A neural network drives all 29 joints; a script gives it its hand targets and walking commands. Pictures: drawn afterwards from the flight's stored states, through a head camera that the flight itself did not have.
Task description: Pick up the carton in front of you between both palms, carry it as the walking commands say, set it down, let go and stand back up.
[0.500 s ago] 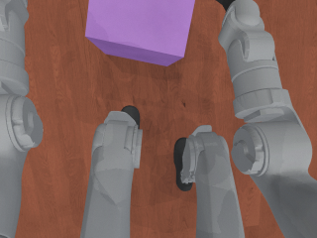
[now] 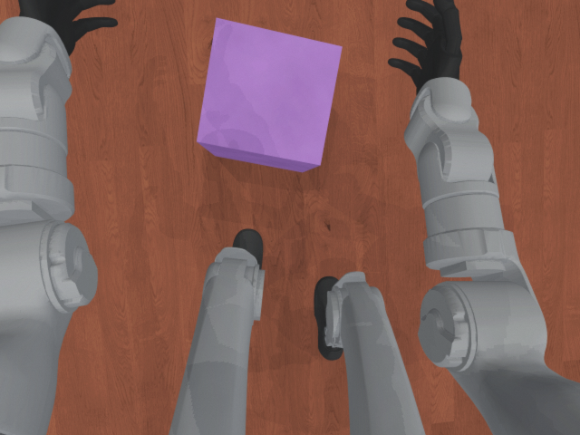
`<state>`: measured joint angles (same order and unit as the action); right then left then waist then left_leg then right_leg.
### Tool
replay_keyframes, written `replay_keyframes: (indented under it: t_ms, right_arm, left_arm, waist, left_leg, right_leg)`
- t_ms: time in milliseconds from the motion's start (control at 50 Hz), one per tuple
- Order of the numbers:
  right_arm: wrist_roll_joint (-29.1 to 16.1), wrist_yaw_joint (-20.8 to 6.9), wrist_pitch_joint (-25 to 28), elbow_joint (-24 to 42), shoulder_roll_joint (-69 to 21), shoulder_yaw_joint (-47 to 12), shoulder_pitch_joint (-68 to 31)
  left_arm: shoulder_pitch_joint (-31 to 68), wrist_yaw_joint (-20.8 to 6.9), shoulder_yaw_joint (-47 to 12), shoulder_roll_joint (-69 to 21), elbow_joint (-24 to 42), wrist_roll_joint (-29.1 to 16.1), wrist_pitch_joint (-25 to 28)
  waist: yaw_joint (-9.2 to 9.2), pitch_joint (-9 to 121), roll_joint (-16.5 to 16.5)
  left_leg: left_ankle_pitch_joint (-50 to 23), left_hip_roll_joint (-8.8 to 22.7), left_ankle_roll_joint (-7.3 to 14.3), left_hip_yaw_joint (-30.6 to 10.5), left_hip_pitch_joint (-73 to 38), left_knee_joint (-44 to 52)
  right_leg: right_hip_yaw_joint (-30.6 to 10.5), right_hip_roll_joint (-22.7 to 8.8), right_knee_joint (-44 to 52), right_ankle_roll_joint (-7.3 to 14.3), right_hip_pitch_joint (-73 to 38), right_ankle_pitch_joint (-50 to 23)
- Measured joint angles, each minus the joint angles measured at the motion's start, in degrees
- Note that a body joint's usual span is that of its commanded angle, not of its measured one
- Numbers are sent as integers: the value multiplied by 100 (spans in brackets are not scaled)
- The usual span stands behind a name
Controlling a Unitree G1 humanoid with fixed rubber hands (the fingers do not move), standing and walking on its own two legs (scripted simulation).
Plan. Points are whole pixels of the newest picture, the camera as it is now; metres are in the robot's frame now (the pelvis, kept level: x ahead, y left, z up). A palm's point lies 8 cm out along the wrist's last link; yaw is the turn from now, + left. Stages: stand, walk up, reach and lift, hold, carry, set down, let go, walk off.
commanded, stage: set down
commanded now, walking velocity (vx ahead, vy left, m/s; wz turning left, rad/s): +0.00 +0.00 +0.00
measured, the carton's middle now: (268, 110) +0.54 +0.10 -0.45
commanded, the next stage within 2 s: let go in 0.16 s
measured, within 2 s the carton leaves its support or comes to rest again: neither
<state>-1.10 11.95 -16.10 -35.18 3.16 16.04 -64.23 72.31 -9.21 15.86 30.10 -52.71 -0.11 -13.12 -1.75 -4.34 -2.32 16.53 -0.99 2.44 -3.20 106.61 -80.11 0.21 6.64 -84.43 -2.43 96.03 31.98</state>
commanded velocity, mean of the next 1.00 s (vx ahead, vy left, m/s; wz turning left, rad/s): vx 0.00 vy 0.00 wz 0.00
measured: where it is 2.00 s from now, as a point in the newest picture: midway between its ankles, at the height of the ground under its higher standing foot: (287, 309)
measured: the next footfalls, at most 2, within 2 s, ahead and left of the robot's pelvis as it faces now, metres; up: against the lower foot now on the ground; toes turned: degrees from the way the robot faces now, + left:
none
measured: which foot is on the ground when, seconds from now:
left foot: down 0.00-1.00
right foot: down 0.00-1.00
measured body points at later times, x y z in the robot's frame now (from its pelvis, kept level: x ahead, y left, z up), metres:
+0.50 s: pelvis +0.05 +0.02 +0.12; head +0.31 +0.08 +0.48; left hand +0.43 +0.33 -0.01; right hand +0.47 -0.10 +0.00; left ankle +0.14 +0.10 -0.54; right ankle +0.05 -0.13 -0.54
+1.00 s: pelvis +0.10 -0.02 +0.19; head +0.19 +0.00 +0.63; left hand +0.28 +0.24 +0.10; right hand +0.32 -0.22 +0.11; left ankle +0.14 +0.10 -0.54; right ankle +0.05 -0.13 -0.54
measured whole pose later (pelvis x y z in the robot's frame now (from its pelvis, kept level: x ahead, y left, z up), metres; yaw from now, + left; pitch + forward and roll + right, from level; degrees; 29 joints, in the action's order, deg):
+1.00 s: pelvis +0.10 -0.02 +0.19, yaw +5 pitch +8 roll +1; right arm 0.1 -2.2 -0.1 -26.0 10.5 2.7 7.9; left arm -7.3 -3.2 5.0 12.9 -26.9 -0.1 -0.3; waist 0.6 -2.8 -2.2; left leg 9.0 -2.5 0.8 -0.8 26.8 -27.7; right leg -5.3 2.4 -31.1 1.0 18.5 20.6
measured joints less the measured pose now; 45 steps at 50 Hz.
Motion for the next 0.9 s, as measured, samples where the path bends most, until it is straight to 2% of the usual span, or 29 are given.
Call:
replay_keyframes:
  t_ms: [240,320,400,540,740,900]
  right_arm:
    - [314,-281,250,-148,-116,229,533]
    - [501,-391,330,-53,-107,103,989]
    - [665,-548,458,182,-62,-171,1842]
    - [629,-833,806,419,54,-501,3369]
    - [423,-1214,1273,371,275,-826,4943]
    - [217,-1373,1534,689,544,-1145,6417]
  left_arm:
    - [-419,28,215,-378,-134,459,216]
    - [-879,101,253,-555,62,707,267]
    - [-1805,216,167,-792,578,733,355]
    - [-3628,329,-166,-1100,1409,357,630]
    - [-5568,462,-625,-1389,1935,108,1005]
    - [-7118,568,-916,-1657,2340,40,1263]
  waist:
    - [73,120,31]
    - [55,111,48]
    - [27,128,58]
    - [14,200,19]
    - [113,350,-18]
    - [187,223,16]
  left_leg:
    - [-369,-50,45,20,-1367,1488]
    - [-478,-88,63,44,-1862,1960]
    - [-571,-144,77,70,-2483,2479]
    - [-640,-224,83,111,-3692,3250]
    - [-618,-224,21,167,-5352,4010]
    - [-673,-169,-78,228,-6909,4724]
  right_leg:
    - [-120,-110,1580,-33,-1330,-503]
    - [-167,-172,2054,-35,-1810,-631]
    - [-216,-254,2572,-27,-2417,-739]
    - [-292,-375,3352,16,-3608,-844]
    - [-398,-424,4151,125,-5234,-914]
    - [-510,-417,4849,244,-6726,-1041]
